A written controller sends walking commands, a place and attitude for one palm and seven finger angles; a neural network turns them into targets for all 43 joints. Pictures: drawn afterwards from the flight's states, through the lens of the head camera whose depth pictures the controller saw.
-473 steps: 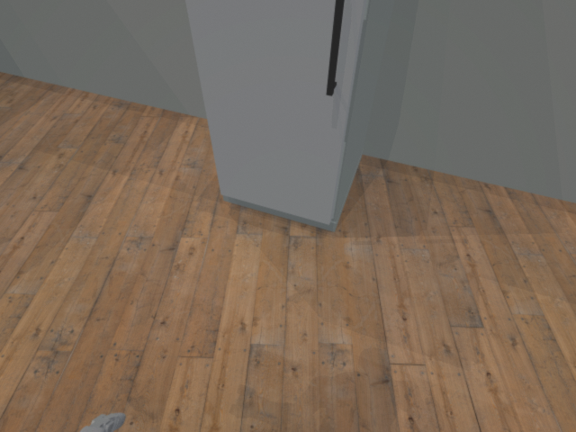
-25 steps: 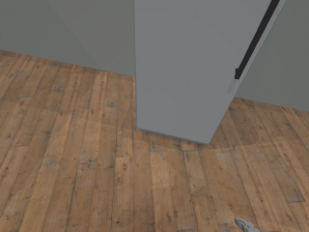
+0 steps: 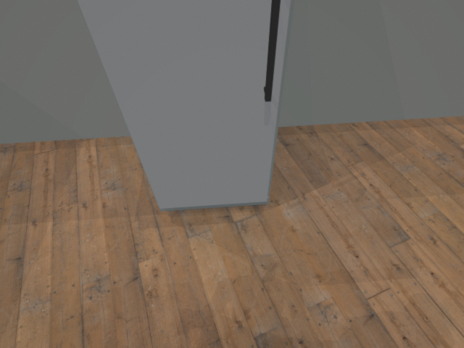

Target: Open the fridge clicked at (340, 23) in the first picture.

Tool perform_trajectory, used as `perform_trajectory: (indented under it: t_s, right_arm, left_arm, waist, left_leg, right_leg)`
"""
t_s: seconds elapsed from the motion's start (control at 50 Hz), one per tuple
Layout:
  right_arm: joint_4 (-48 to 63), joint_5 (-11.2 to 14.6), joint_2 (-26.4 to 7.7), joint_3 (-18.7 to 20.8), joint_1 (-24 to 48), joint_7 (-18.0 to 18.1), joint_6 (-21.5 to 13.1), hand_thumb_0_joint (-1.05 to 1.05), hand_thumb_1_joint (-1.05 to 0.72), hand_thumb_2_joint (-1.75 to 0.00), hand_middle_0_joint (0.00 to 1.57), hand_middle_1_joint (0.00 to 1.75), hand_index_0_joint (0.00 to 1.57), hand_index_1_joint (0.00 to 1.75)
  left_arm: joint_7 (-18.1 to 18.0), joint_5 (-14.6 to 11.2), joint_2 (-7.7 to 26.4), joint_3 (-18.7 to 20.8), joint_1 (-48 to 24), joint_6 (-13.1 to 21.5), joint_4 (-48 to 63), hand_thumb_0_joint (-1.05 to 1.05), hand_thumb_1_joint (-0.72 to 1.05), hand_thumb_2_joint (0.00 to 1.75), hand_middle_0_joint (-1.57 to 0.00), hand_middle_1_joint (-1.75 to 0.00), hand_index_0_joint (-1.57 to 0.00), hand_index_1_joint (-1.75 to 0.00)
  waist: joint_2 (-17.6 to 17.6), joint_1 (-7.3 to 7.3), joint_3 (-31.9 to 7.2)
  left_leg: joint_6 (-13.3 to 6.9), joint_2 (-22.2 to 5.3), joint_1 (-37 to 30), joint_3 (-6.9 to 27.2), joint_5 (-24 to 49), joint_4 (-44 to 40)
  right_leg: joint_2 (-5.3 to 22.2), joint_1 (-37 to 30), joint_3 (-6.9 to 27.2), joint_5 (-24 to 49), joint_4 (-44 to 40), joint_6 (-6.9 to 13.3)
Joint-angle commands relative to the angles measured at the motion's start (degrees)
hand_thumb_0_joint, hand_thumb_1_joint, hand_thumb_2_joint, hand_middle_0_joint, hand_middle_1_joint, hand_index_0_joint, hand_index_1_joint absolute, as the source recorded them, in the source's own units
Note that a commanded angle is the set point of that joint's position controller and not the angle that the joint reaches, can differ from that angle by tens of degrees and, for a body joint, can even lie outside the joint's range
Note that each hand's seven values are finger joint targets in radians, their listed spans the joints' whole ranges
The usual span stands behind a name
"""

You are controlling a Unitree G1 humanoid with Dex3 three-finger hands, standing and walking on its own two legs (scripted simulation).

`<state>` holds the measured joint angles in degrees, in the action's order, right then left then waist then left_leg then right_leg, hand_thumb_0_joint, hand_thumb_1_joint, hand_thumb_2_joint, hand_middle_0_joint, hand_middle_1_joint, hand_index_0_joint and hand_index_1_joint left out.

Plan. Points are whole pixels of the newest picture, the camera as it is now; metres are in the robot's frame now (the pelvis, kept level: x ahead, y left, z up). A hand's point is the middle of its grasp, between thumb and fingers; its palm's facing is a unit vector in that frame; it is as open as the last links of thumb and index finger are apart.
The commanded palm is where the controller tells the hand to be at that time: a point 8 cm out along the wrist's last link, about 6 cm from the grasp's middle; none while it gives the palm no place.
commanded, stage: take the last steps up to it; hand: right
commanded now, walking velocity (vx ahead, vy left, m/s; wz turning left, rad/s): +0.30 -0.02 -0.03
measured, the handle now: (270, 43) +0.83 -0.11 +0.13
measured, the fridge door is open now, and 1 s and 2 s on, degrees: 0 0 0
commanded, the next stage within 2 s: come to a stop and stand still in 0.82 s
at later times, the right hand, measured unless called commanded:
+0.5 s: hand (322, 293) +0.27 -0.19 -0.17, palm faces -0.03 +0.99 -0.16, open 7.4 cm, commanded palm none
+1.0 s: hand (326, 270) +0.32 -0.21 -0.18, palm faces +0.09 +0.98 -0.15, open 7.3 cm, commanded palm none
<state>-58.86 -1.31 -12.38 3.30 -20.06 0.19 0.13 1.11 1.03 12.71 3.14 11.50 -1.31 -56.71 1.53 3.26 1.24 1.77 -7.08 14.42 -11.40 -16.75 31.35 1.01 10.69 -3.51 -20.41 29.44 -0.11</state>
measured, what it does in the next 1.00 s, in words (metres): walks ahead: left foot, then right foot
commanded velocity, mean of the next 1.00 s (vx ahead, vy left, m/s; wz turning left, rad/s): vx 0.19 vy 0.02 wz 0.01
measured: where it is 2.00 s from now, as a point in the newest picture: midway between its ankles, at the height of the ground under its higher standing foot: (244, 341)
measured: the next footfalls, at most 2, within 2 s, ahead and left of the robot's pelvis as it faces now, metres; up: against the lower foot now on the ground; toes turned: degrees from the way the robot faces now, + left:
left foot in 0.52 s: +0.32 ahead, +0.08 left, +0.00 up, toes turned +7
right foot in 0.92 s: +0.42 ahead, -0.15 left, +0.00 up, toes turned -7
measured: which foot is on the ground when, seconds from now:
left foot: down 0.00-0.00, up 0.02-0.50, down 0.52-0.94, up 0.96-1.00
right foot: down 0.00-0.54, up 0.56-0.90, down 0.92-1.00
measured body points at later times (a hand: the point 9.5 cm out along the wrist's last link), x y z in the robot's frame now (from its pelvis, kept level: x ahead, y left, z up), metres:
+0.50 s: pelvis +0.16 -0.02 -0.01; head +0.19 -0.02 +0.44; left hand +0.02 +0.18 -0.15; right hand +0.27 -0.24 -0.16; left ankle +0.27 +0.08 -0.72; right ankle -0.03 -0.10 -0.73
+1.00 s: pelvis +0.34 -0.04 +0.00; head +0.35 -0.06 +0.45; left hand +0.42 +0.19 -0.14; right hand +0.32 -0.27 -0.17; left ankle +0.28 +0.07 -0.71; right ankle +0.38 -0.15 -0.73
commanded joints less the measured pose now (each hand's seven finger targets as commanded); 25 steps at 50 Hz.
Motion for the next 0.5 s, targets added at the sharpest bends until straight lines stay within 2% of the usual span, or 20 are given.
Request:
perform_trajectory:
  t_s: [0.0,0.02,0.04,0.08,0.1,0.14,0.2,0.26,0.3,0.34,0.38,0.4,0.44,0.46,0.48]
  right_arm:
    - [7.6,-0.1,-3.6,0.1,9.7,-0.1,-0.8,0.0,-0.9,-0.9,0.2,0.3,0.2,0.3]
    - [6.5,-0.5,-4.0,0.2,9.5,-0.3,-0.7,0.0,-0.9,-0.9,0.2,0.3,0.2,0.3]
    - [5.2,-0.6,-3.7,0.3,9.7,-0.7,-0.7,0.0,-0.9,-0.9,0.2,0.3,0.2,0.3]
    - [2.9,-0.4,-2.9,0.0,6.7,-1.3,-1.0,0.0,-0.9,-0.9,0.2,0.3,0.2,0.3]
    - [2.2,-0.4,-2.6,-0.1,5.5,-1.4,-1.0,0.0,-0.9,-0.9,0.2,0.3,0.2,0.3]
    - [1.3,-0.2,-2.7,-0.1,4.6,-1.3,-1.0,0.0,-0.9,-0.9,0.2,0.3,0.2,0.3]
    - [1.7,0.0,-2.4,0.0,5.7,-1.0,-0.4,0.0,-0.9,-0.9,0.2,0.3,0.2,0.3]
    - [3.4,0.2,-1.7,-0.1,10.2,-1.1,-0.5,0.0,-0.9,-0.9,0.2,0.3,0.2,0.3]
    - [4.6,0.2,-0.8,-0.3,13.7,-1.3,-0.7,0.0,-0.9,-0.9,0.2,0.3,0.2,0.3]
    - [5.8,0.4,-0.3,-0.5,17.1,-1.4,-1.0,0.0,-0.9,-0.9,0.2,0.3,0.2,0.3]
    - [6.5,0.6,0.2,-0.7,18.4,-1.5,-1.4,0.0,-0.9,-0.9,0.2,0.3,0.2,0.3]
    - [6.3,0.6,0.2,-0.7,17.5,-1.4,-1.6,0.0,-0.9,-0.9,0.2,0.3,0.2,0.3]
    - [4.3,0.5,-0.8,-0.2,9.5,-1.0,-2.2,0.0,-0.9,-0.9,0.2,0.3,0.2,0.3]
    - [2.3,0.3,-1.9,0.3,3.3,-0.7,-2.6,0.0,-0.9,-0.9,0.2,0.3,0.2,0.3]
    - [-0.1,0.0,-3.9,1.2,-5.0,-0.6,-3.3,0.0,-0.9,-0.9,0.2,0.3,0.2,0.3]
  left_arm:
    - [-1.7,0.5,12.4,2.1,14.7,1.8,-0.7,0.0,0.9,0.9,-0.2,-0.3,-0.2,-0.3]
    - [-2.0,0.4,9.7,1.4,12.2,2.1,-0.7,0.0,0.9,0.9,-0.2,-0.3,-0.2,-0.3]
    - [-2.3,0.3,7.5,0.7,10.2,2.5,-0.5,0.0,0.9,0.9,-0.2,-0.3,-0.2,-0.3]
    - [-2.5,0.1,5.3,-0.4,8.7,3.5,-0.4,0.0,0.9,0.9,-0.2,-0.3,-0.2,-0.3]
    - [-2.6,-0.1,5.0,-0.5,9.5,4.0,-0.8,0.0,0.9,0.9,-0.2,-0.3,-0.2,-0.3]
    - [-2.9,-0.5,4.4,-0.7,11.6,4.7,-1.9,0.0,0.9,0.9,-0.2,-0.3,-0.2,-0.3]
    - [-3.2,-0.7,3.6,-0.8,14.2,5.1,-3.3,0.0,0.9,0.9,-0.2,-0.3,-0.2,-0.3]
    - [-3.6,-0.5,2.9,-0.8,16.6,5.5,-4.9,0.0,0.9,0.9,-0.2,-0.3,-0.2,-0.3]
    - [-3.8,-0.2,2.6,-0.8,18.6,5.7,-5.8,0.0,0.9,0.9,-0.2,-0.3,-0.2,-0.3]
    - [-4.0,0.1,2.1,-0.8,20.5,5.8,-7.0,0.0,0.9,0.9,-0.2,-0.3,-0.2,-0.3]
    - [-4.1,0.3,2.5,-0.8,21.0,5.7,-7.7,0.0,0.9,0.9,-0.2,-0.3,-0.2,-0.3]
    - [-4.1,0.2,3.1,-0.7,20.8,5.6,-8.1,0.0,0.9,0.9,-0.2,-0.3,-0.2,-0.3]
    - [-4.1,0.0,4.6,-0.3,19.3,5.6,-8.2,0.0,0.9,0.9,-0.2,-0.3,-0.2,-0.3]
    - [-4.0,-0.2,4.9,-0.1,18.4,5.5,-8.0,0.0,0.9,0.9,-0.2,-0.3,-0.2,-0.3]
    - [-3.7,-0.7,5.0,0.0,17.5,5.6,-7.6,0.0,0.9,0.9,-0.2,-0.3,-0.2,-0.3]
  waist:
    - [-16.4,-9.07,3.8]
    - [-15.0,-7.53,4.8]
    - [-13.2,-6.9,8.1]
    - [-9.3,-4.75,9.3]
    - [-8.3,-4.31,8.6]
    - [-8.2,-3.74,6.3]
    - [-8.1,-3.5,6.3]
    - [-6.2,-4.3,8.1]
    - [-6.7,-5.39,8.9]
    - [-6.7,-6.25,9.7]
    - [-6.9,-6.28,8.9]
    - [-7.9,-5.47,7.9]
    - [-8.3,-1.85,3.3]
    - [-6.5,0.96,0.6]
    - [-4.6,4.79,-3.8]
  left_leg:
    - [-0.6,1.7,27.2,6.1,-15.7,23.3]
    - [-0.9,0.2,27.1,8.0,-11.8,26.5]
    - [-0.9,-0.1,27.0,8.4,-8.1,29.1]
    - [-0.4,-0.1,25.2,8.6,-1.6,31.2]
    - [0.0,0.4,24.8,8.1,0.4,32.0]
    - [0.7,0.8,25.1,7.6,2.3,32.9]
    - [0.9,1.1,27.2,7.7,4.2,33.5]
    - [0.7,0.6,29.4,7.6,5.7,29.5]
    - [0.2,1.0,30.2,6.6,5.9,24.8]
    - [-0.7,1.3,29.3,6.3,5.6,19.8]
    - [-2.2,2.8,25.1,4.8,4.2,13.5]
    - [-3.2,4.1,20.1,3.9,3.1,10.4]
    - [-5.0,7.3,8.8,2.5,2.1,7.0]
    - [-5.5,8.5,0.0,2.0,5.1,4.1]
    - [-6.9,6.8,-13.5,4.6,10.4,-0.2]
  right_leg:
    - [22.3,-12.3,27.1,-9.4,-21.1,11.1]
    - [20.0,-9.9,24.4,-10.8,-21.6,11.0]
    - [18.0,-7.4,22.0,-8.1,-21.6,10.1]
    - [14.3,-6.5,15.4,4.8,-21.0,8.6]
    - [12.8,-7.9,12.8,12.7,-20.3,8.1]
    - [11.8,-11.1,9.3,25.7,-18.8,7.4]
    - [12.2,-12.9,7.6,33.8,-17.9,6.9]
    - [13.4,-14.0,8.2,34.9,-18.3,8.1]
    - [13.5,-16.0,8.0,37.5,-17.6,8.6]
    - [14.1,-16.9,8.1,40.6,-16.8,8.5]
    - [13.7,-17.9,6.3,47.1,-14.5,8.2]
    - [13.4,-16.6,5.3,53.7,-12.2,7.9]
    - [13.3,-15.1,4.2,66.3,-4.1,7.2]
    - [12.0,-12.3,3.2,65.9,2.8,6.0]
    - [9.5,-4.8,2.1,57.6,14.4,4.5]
